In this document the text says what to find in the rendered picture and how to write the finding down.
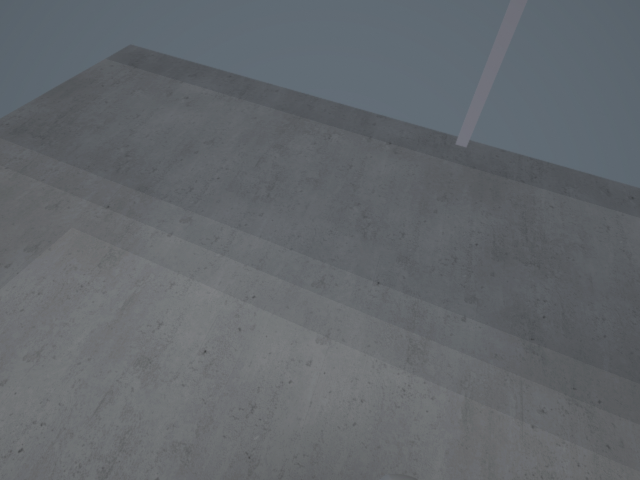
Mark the panel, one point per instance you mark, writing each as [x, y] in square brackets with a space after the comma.
[502, 41]

